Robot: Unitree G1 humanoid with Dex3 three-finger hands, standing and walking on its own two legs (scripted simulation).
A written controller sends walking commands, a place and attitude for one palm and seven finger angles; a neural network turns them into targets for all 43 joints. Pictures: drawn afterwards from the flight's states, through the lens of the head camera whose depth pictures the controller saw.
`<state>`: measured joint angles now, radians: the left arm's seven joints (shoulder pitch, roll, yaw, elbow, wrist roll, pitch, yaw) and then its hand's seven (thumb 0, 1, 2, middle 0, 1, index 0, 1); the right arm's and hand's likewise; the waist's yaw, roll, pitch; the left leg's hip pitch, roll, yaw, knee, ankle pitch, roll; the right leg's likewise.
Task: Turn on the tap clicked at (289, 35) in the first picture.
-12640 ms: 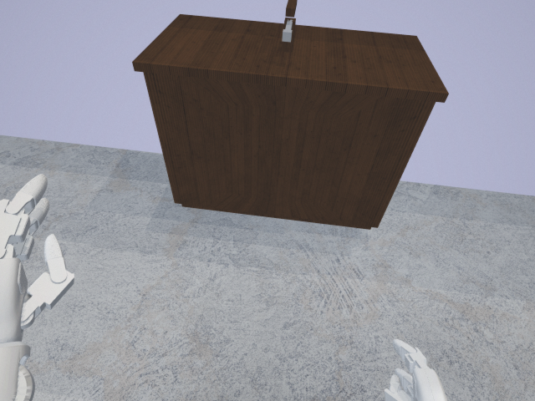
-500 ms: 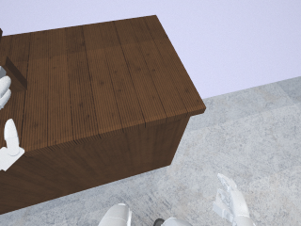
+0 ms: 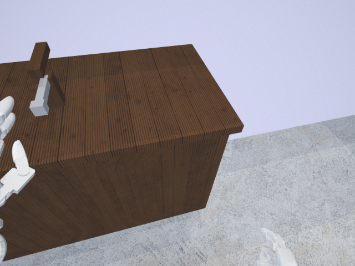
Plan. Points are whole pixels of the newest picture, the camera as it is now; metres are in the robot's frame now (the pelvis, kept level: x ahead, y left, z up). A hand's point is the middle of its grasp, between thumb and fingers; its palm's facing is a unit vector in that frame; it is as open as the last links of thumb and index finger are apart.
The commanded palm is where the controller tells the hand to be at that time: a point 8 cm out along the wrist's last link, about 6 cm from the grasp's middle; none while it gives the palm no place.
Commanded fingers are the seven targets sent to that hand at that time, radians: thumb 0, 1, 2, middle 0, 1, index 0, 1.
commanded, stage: come to a stop and stand still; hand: left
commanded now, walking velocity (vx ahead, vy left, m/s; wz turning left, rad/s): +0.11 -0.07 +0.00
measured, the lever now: (39, 107) +0.43 +0.34 +0.12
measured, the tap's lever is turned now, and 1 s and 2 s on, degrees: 0 0 0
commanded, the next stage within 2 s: look again from close up in 0.42 s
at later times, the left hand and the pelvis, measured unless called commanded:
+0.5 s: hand (16, 192) +0.19 +0.24 +0.18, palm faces +0.37 -0.80 -0.48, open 7.4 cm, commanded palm +0.13 +0.28 +0.19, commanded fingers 0.00 0.90 0.90 -0.20 -0.30 -0.20 -0.30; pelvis -0.03 +0.00 +0.00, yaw +0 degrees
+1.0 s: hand (7, 219) +0.16 +0.24 +0.18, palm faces +0.44 -0.83 -0.33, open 7.4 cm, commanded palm +0.11 +0.26 +0.19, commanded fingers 0.00 0.90 0.90 -0.20 -0.30 -0.20 -0.30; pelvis -0.06 -0.02 +0.01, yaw -2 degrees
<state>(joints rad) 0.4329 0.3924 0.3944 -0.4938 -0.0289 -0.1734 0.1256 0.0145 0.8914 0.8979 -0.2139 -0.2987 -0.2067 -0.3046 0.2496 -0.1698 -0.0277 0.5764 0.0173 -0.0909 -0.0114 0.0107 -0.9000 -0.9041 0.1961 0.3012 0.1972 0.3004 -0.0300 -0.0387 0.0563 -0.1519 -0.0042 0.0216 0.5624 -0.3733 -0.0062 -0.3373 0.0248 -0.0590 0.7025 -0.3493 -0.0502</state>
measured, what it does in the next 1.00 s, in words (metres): steps on the spot: right foot, then right foot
